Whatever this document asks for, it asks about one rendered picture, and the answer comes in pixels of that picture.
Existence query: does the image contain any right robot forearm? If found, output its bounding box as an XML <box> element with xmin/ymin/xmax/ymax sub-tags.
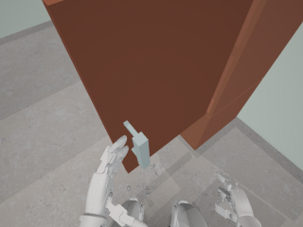
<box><xmin>236</xmin><ymin>216</ymin><xmax>262</xmax><ymax>227</ymax></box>

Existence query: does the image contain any robot thigh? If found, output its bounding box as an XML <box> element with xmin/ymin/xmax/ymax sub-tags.
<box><xmin>171</xmin><ymin>202</ymin><xmax>207</xmax><ymax>227</ymax></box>
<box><xmin>108</xmin><ymin>200</ymin><xmax>145</xmax><ymax>227</ymax></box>

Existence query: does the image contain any right robot thigh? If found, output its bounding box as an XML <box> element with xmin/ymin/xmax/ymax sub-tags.
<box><xmin>171</xmin><ymin>202</ymin><xmax>207</xmax><ymax>227</ymax></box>

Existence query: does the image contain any left robot thigh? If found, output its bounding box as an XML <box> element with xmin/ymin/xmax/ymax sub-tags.
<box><xmin>108</xmin><ymin>200</ymin><xmax>145</xmax><ymax>227</ymax></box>

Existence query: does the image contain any cupboard door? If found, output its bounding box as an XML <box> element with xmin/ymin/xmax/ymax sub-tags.
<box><xmin>42</xmin><ymin>0</ymin><xmax>254</xmax><ymax>173</ymax></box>

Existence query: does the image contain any robot left hand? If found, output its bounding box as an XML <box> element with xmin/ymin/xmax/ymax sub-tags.
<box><xmin>85</xmin><ymin>135</ymin><xmax>148</xmax><ymax>227</ymax></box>

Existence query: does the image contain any left robot forearm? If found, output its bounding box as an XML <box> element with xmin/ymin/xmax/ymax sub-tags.
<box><xmin>79</xmin><ymin>213</ymin><xmax>108</xmax><ymax>227</ymax></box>

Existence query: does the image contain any handle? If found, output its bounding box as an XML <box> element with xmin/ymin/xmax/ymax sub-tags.
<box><xmin>123</xmin><ymin>120</ymin><xmax>151</xmax><ymax>170</ymax></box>

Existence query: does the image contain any robot right hand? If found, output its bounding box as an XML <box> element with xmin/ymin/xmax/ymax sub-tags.
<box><xmin>215</xmin><ymin>171</ymin><xmax>254</xmax><ymax>223</ymax></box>

